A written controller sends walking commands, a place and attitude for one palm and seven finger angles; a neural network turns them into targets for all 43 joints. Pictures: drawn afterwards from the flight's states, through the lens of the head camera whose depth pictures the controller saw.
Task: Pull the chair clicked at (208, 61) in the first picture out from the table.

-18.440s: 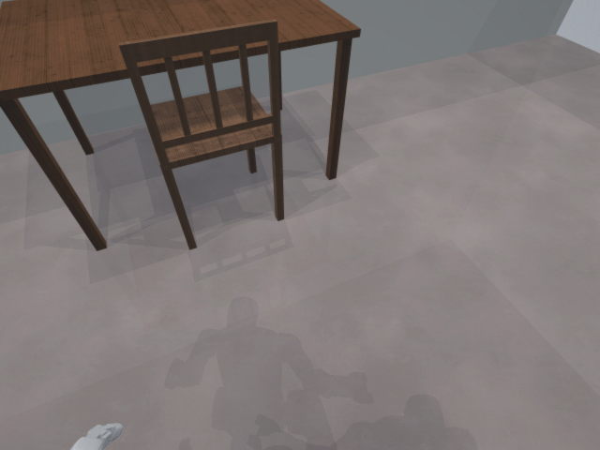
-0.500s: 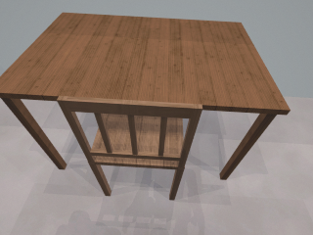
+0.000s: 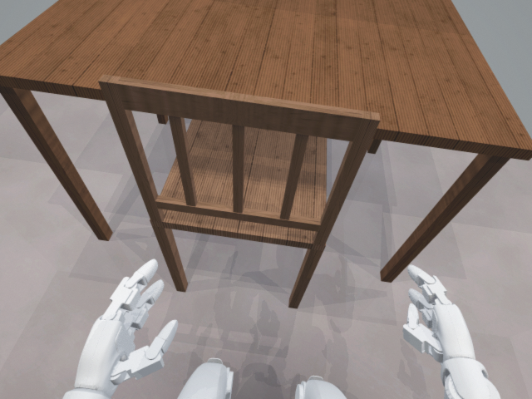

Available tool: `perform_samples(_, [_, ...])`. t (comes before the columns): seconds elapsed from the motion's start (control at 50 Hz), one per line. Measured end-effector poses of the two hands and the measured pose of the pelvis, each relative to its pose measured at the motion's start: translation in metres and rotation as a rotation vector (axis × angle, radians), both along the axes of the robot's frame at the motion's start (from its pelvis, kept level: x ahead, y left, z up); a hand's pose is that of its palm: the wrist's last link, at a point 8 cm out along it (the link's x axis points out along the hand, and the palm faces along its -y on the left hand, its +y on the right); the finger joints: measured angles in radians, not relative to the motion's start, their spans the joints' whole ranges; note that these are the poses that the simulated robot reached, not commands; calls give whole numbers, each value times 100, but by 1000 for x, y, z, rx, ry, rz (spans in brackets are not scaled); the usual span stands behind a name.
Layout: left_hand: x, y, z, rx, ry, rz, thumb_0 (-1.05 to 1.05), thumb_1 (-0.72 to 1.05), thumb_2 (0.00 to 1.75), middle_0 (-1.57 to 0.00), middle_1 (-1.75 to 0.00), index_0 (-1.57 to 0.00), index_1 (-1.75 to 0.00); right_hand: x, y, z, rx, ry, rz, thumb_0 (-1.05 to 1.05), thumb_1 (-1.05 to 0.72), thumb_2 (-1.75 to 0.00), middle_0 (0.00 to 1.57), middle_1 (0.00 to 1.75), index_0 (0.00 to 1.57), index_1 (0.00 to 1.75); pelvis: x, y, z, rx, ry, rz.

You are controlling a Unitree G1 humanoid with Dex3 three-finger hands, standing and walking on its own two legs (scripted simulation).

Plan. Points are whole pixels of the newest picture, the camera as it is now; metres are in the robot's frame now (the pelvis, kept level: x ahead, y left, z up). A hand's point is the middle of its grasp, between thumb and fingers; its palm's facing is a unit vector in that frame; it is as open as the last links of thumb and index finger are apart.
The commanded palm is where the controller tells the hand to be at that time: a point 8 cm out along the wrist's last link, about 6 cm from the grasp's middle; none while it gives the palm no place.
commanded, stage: raise the hand toward the chair's back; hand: left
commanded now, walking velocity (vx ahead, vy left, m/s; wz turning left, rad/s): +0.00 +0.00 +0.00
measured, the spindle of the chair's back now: (238, 172) +0.52 +0.10 +0.00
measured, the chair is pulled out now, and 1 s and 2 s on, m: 0.00 0.00 0.00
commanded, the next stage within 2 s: aim the fingers beside a spindle in 1.64 s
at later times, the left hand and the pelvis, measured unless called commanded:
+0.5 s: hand (131, 304) +0.22 +0.20 +0.05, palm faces +0.07 -0.99 -0.08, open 13.9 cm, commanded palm +0.20 +0.24 +0.04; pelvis +0.00 +0.00 +0.00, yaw +0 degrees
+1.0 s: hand (124, 290) +0.24 +0.22 +0.05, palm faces -0.04 -1.00 -0.05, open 16.8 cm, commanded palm +0.22 +0.28 +0.06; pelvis +0.01 +0.02 +0.01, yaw +1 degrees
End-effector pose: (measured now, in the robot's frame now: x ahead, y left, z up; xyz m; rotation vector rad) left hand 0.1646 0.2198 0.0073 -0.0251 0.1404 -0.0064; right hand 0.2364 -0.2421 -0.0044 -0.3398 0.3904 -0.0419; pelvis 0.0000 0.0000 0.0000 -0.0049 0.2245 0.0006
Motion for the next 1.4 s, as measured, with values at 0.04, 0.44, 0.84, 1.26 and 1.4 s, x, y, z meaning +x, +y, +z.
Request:
perform_samples(0.04, [-15, 12, 0, 30, 10, 67, 1, 52, 73, -17, -24, -17, -24, 7, 10, -12, 10, 5, 28, 1, -90, -90, 20, 29, 20, 30, -3, -2, -8, -14, 5, 14])
perform_samples(0.44, [36, 21, 43, 59, -10, 42, 1, 6, 53, -12, -16, -12, -16, -92, 11, -74, 113, 324, -191, 1, -90, -90, 20, 30, 20, 30, 3, -1, 3, -33, 34, 7])
perform_samples(0.84, [50, 47, 57, 89, -111, 41, 0, -40, 34, -7, -9, -7, -9, -33, 27, -41, 70, 182, -97, 1, -90, -90, 20, 30, 20, 30, 13, 11, 9, -51, 24, 27])
perform_samples(1.26, [74, 67, 55, 91, -46, -27, -1, -50, 30, -6, -8, -6, -8, -60, 30, -49, 55, 289, -117, 1, -90, -90, 20, 30, 20, 30, 15, 23, 16, -56, 21, 24])
perform_samples(1.4, [72, 62, 57, 79, -61, -21, -1, -50, 30, -6, -8, -6, -8, -64, 22, -42, 37, 281, -135, 1, -90, -90, 20, 30, 20, 30, 18, 22, 18, -53, 21, 18])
